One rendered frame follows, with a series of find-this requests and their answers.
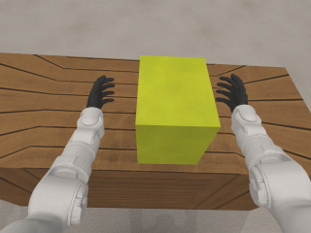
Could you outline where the left robot upper arm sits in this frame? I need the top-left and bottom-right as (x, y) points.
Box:
(0, 175), (88, 233)

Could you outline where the robot right forearm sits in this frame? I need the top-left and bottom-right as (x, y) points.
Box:
(231, 104), (311, 188)

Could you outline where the left robot hand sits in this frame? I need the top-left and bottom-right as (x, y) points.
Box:
(86, 75), (115, 110)

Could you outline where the robot left forearm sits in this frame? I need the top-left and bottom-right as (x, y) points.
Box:
(28, 107), (105, 215)

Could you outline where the right robot hand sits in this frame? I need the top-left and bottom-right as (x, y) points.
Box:
(215, 74), (249, 113)

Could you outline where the right robot upper arm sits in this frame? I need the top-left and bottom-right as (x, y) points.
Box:
(249, 160), (311, 233)

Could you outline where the carton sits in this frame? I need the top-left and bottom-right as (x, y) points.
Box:
(135, 55), (221, 165)

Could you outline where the pedestal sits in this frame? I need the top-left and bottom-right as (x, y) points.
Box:
(0, 52), (311, 211)

